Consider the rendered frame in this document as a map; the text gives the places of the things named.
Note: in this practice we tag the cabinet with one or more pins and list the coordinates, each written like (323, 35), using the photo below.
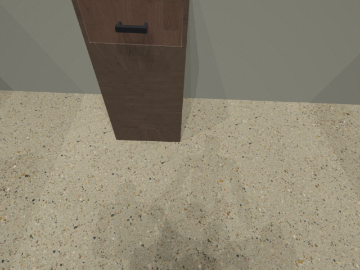
(141, 84)

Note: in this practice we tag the drawer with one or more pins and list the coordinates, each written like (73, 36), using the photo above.
(163, 18)

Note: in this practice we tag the handle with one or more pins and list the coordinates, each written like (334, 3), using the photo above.
(131, 28)

